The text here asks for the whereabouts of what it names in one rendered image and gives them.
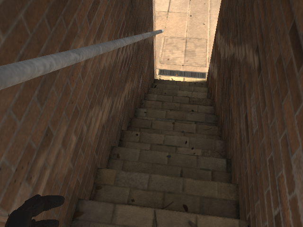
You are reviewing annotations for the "stairs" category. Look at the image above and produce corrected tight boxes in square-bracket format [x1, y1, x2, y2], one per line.
[70, 76, 250, 227]

